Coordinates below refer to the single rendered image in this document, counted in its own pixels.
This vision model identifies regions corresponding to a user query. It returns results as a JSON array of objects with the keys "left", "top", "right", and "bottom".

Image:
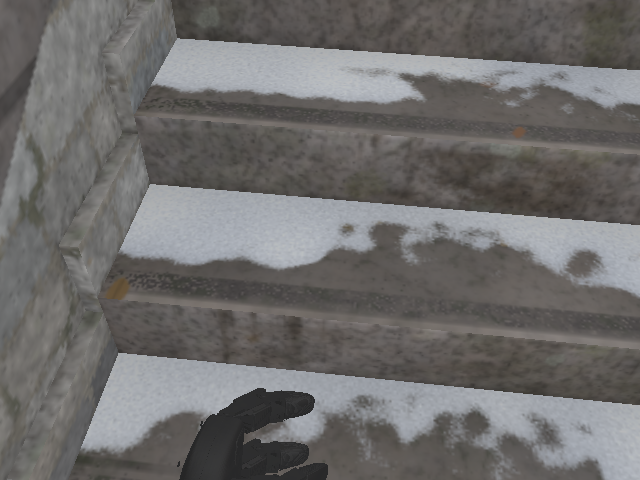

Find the robot left hand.
[{"left": 177, "top": 388, "right": 328, "bottom": 480}]

